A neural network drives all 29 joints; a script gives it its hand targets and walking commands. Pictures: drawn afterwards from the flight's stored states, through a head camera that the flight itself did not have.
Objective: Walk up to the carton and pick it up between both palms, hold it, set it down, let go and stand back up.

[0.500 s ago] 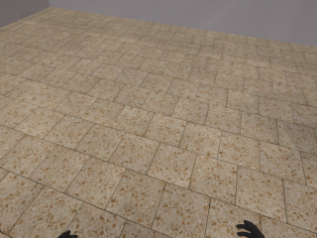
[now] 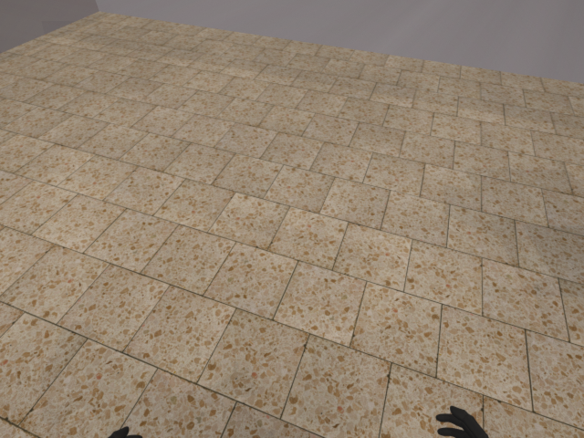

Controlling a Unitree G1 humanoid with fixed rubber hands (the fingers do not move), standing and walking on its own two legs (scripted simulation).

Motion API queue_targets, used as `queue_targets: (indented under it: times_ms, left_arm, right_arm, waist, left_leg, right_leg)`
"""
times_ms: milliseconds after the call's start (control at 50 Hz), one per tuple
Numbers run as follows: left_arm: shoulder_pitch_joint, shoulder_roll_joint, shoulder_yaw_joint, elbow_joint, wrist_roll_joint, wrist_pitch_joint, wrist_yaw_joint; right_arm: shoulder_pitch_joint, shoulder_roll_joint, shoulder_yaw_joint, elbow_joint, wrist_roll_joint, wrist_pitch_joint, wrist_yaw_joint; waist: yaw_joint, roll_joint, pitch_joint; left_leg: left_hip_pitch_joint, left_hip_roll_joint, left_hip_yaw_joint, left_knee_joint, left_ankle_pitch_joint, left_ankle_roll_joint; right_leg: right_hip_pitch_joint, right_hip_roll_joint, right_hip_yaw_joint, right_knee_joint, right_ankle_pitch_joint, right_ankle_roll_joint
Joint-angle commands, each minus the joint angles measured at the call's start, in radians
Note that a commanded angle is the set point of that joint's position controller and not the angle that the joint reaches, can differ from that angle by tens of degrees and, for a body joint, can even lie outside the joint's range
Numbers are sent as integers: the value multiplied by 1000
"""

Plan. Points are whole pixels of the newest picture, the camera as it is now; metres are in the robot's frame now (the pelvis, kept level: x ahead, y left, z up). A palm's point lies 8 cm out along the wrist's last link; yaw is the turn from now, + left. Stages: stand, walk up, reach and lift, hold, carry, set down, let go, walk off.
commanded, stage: stand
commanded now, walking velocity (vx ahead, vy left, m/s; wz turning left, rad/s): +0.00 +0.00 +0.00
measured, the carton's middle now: out of the picture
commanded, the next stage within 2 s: walk up in 0.70 s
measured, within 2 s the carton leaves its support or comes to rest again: neither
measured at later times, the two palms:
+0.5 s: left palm out of the picture +0.10 +0.26 -0.09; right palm out of the picture +0.12 -0.25 -0.09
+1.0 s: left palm out of the picture +0.09 +0.26 -0.10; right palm out of the picture +0.12 -0.27 -0.09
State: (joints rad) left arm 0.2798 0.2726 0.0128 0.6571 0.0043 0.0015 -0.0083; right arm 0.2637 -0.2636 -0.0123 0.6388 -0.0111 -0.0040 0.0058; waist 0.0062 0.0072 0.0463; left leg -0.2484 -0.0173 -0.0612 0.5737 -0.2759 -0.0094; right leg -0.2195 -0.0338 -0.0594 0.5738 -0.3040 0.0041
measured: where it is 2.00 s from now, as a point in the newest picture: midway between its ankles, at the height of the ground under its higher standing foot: outside the picture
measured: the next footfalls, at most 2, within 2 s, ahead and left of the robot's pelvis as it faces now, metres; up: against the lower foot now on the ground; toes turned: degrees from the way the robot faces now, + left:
right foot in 1.22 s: +0.10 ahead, -0.26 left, +0.00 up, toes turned -24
left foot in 1.60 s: +0.32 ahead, -0.11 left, +0.00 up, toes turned -30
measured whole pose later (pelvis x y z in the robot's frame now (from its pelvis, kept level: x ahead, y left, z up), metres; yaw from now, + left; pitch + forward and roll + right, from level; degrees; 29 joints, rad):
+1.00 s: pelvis +0.00 +0.00 +0.00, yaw -5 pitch -2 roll +1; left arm 0.34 0.29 0.04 0.65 0.05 0.04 -0.07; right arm 0.23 -0.27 -0.03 0.65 -0.07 -0.02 -0.01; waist 0.05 -0.02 0.03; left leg -0.25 0.01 0.03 0.58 -0.30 0.00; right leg -0.36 -0.03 -0.01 0.81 -0.44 -0.01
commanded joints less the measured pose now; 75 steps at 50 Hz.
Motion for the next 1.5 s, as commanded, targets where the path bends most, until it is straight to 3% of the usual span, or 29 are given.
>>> queue_targets:
  times_ms: [0, 640, 860, 880, 900, 920, 940, 960, 980, 1020, 1080, 1120, 1140, 1160, 1180, 1200, 1220, 1240, 1260, 1280, 1300, 1340, 1400, 1480]
  left_arm:
    - [1, 133, 38, -78, -1, -17, 2]
    - [7, 141, 40, -67, 0, -16, 2]
    - [8, 135, 38, -68, 0, -14, 3]
    - [23, 174, 76, -88, 34, 1, -47]
    - [-12, 138, 65, -102, 42, 16, -73]
    - [-58, 125, 61, -128, 65, 31, -85]
    - [-87, 165, 77, -144, 83, 42, -93]
    - [-81, 187, 91, -145, 85, 44, -102]
    - [-66, 191, 99, -139, 84, 41, -109]
    - [26, 160, 98, -101, 58, 36, -122]
    - [37, 141, 98, -90, 36, 32, -135]
    - [93, 141, 110, -62, 20, 16, -137]
    - [169, 158, 127, -29, 13, 5, -133]
    - [284, 190, 155, 26, 12, -7, -122]
    - [394, 247, 185, 91, 13, -17, -99]
    - [416, 309, 189, 90, 26, -23, -77]
    - [311, 324, 152, 40, 38, -19, -62]
    - [170, 358, 146, 0, 19, -12, -53]
    - [119, 375, 147, -16, 10, -11, -42]
    - [110, 367, 132, -6, 7, -11, -27]
    - [83, 342, 124, -8, 27, -8, -16]
    - [28, 308, 101, -14, 36, -6, -15]
    - [26, 285, 95, -12, 37, -10, -18]
    - [43, 267, 100, 0, 31, -14, -28]
  right_arm:
    - [-17, -130, -39, -84, 0, -17, -4]
    - [-14, -131, -41, -79, 0, -16, -5]
    - [-10, -130, -39, -76, 3, -17, -5]
    - [-16, -219, -110, -65, -61, -29, -13]
    - [69, -284, -126, -39, -76, -34, -25]
    - [118, -300, -128, -24, -84, -36, -40]
    - [115, -281, -122, -8, -78, -43, -53]
    - [86, -257, -113, 6, -73, -55, -58]
    - [47, -238, -107, 19, -68, -69, -59]
    - [-62, -222, -106, 14, -68, -82, -56]
    - [-132, -243, -107, 17, -62, -82, -41]
    - [-187, -258, -114, 6, -66, -76, -30]
    - [-224, -258, -111, 1, -69, -70, -27]
    - [-245, -234, -95, -4, -67, -62, -24]
    - [-222, -148, -69, -7, -64, -51, -16]
    - [-188, -80, -56, -36, -54, -38, 2]
    - [-174, -89, -65, -78, -32, -34, 18]
    - [-149, -146, -77, -106, -6, -32, 23]
    - [-161, -177, -76, -113, -1, -38, 25]
    - [-174, -198, -70, -99, -6, -46, 22]
    - [-150, -208, -79, -80, -2, -54, 24]
    - [-92, -218, -95, -55, -10, -56, 29]
    - [-54, -174, -87, -60, -13, -47, 32]
    - [-73, -131, -85, -96, -22, -48, 28]
  waist:
    - [2, -5, -18]
    - [0, 15, -22]
    - [3, -4, -12]
    - [-13, 56, -54]
    - [-75, 189, -38]
    - [-106, 225, -33]
    - [-115, 121, -11]
    - [-100, 67, 23]
    - [-80, 51, 47]
    - [-25, 130, 29]
    - [-7, 217, 17]
    - [31, 239, 20]
    - [74, 208, 11]
    - [138, 90, -12]
    - [189, -144, -24]
    - [208, -405, 39]
    - [154, -463, 117]
    - [95, -389, 138]
    - [80, -361, 144]
    - [74, -289, 129]
    - [53, -272, 97]
    - [17, -213, 60]
    - [10, -210, 58]
    - [13, -121, 34]
  left_leg:
    - [-31, 80, -78, -109, 105, 46]
    - [-30, 79, -85, -108, 140, 46]
    - [-60, 82, -108, -127, 102, 47]
    - [236, 157, -141, -102, -238, 119]
    - [395, 329, -316, -236, -422, 211]
    - [335, 529, -452, -356, -434, 306]
    - [251, 572, -487, -368, -395, 347]
    - [178, 550, -438, -371, -341, 339]
    - [127, 531, -382, -369, -306, 324]
    - [141, 463, -191, -352, -229, 270]
    - [79, 405, 5, -342, -217, 241]
    - [-86, 352, 133, -277, -291, 213]
    - [-182, 325, 174, -211, -386, 201]
    - [-310, 282, 227, -75, -509, 184]
    - [-392, 186, 287, 183, -533, 147]
    - [-506, 66, 319, 522, -543, 91]
    - [-604, 35, 192, 655, -453, 49]
    - [-596, 64, 66, 684, -416, 50]
    - [-608, 94, 28, 694, -384, 51]
    - [-606, 108, 14, 709, -324, 33]
    - [-539, 117, 16, 643, -300, 32]
    - [-361, 110, 21, 524, -262, 23]
    - [-278, 86, 24, 404, -134, 21]
    - [-169, 56, 21, 230, -10, 29]
  right_leg:
    - [-13, -84, 105, -147, 43, -47]
    - [6, -90, 86, -142, 68, -43]
    - [14, -87, 74, -144, 36, -40]
    - [-323, -35, 180, -17, -204, -87]
    - [-561, 3, 86, 154, -248, -54]
    - [-592, -39, 67, 431, -226, -14]
    - [-585, -98, 128, 504, -209, -1]
    - [-565, -122, 154, 524, -176, 7]
    - [-538, -156, 181, 533, -153, 11]
    - [-483, -174, 179, 470, -113, 16]
    - [-336, -182, 107, 316, -95, 8]
    - [-106, -155, 25, 208, -73, -19]
    - [31, -126, -25, 172, -25, -34]
    - [216, -91, -71, 125, 25, -47]
    - [316, -13, -74, 96, -41, -68]
    - [265, -67, 198, -90, -269, -138]
    - [126, -224, 657, -371, -609, -224]
    - [47, -315, 876, -526, -807, -323]
    - [40, -342, 909, -564, -824, -360]
    - [24, -319, 793, -486, -724, -335]
    - [-20, -281, 682, -428, -632, -307]
    - [-168, -235, 569, -371, -509, -264]
    - [-219, -202, 503, -352, -411, -258]
    - [-241, -168, 474, -289, -374, -240]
